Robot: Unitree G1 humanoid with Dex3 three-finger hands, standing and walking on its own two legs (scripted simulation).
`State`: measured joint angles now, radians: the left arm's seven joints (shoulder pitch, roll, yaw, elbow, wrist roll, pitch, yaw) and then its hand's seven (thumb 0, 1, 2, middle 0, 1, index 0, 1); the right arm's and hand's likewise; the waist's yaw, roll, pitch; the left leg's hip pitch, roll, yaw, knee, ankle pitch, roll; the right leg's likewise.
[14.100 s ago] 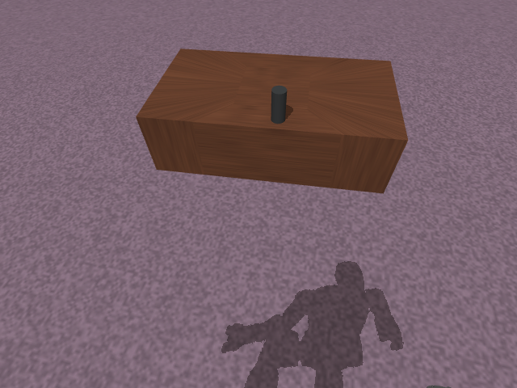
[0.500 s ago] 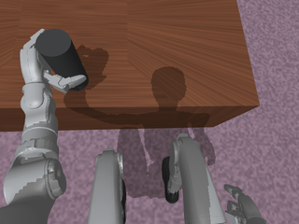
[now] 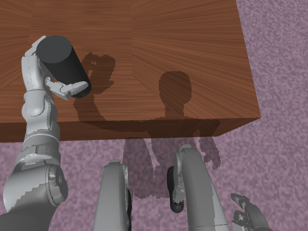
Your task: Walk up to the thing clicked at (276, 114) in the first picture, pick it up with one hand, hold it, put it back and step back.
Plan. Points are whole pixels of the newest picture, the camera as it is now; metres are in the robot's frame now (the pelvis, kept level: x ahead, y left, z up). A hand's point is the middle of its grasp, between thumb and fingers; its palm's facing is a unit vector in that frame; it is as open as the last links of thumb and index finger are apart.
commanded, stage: settle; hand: left
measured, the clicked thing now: (68, 71) +0.49 +0.17 +0.01
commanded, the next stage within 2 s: lift in 0.28 s
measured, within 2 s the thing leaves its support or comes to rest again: neither
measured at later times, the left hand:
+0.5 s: hand (62, 66) +0.49 +0.18 +0.03, palm faces +0.08 -1.00 -0.02, open 10.4 cm
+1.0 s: hand (43, 61) +0.45 +0.17 +0.11, palm faces +0.07 -1.00 -0.03, open 10.4 cm
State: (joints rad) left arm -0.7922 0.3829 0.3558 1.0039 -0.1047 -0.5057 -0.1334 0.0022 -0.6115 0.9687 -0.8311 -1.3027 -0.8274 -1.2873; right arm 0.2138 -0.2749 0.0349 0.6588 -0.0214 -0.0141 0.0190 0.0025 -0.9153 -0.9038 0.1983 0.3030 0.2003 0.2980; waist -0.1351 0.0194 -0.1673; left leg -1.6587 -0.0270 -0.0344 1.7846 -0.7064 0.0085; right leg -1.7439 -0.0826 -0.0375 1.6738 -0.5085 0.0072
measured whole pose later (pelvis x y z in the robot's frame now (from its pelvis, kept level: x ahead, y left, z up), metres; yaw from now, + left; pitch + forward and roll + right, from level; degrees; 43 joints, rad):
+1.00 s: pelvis +0.02 +0.00 +0.09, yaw -1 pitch +25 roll -2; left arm -0.49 0.28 0.25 0.72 -0.15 -0.45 -0.10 0.00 -0.61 0.96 -0.84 -1.29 -0.84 -1.28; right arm 0.22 -0.24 0.00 0.69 0.01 -0.02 -0.01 0.00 -0.92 -0.90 0.20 0.30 0.20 0.30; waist -0.07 0.02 -0.16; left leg -1.26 0.00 -0.03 1.47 -0.64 0.01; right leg -1.34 -0.05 -0.05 1.36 -0.46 0.01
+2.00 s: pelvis +0.06 -0.01 +0.19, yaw -1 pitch +10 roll -1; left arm -0.18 0.21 0.15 0.47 -0.19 -0.38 -0.09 0.00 -0.61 0.95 -0.85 -1.27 -0.85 -1.25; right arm 0.24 -0.23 0.00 0.66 0.02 -0.04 -0.03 0.01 -0.92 -0.90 0.20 0.30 0.20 0.30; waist -0.02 0.01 -0.06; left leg -0.64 0.01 -0.02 0.96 -0.50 0.00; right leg -0.72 -0.03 -0.05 0.90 -0.35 0.01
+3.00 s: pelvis +0.06 -0.01 +0.21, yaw -1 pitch +6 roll -1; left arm -0.12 0.19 0.13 0.41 -0.19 -0.36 -0.08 -0.01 -0.61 0.94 -0.86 -1.26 -0.85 -1.25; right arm 0.23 -0.22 0.00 0.66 0.02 -0.05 -0.03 0.01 -0.92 -0.91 0.20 0.30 0.20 0.30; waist -0.01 0.01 -0.02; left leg -0.48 0.01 -0.02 0.84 -0.46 -0.01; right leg -0.57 -0.03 -0.05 0.78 -0.31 0.01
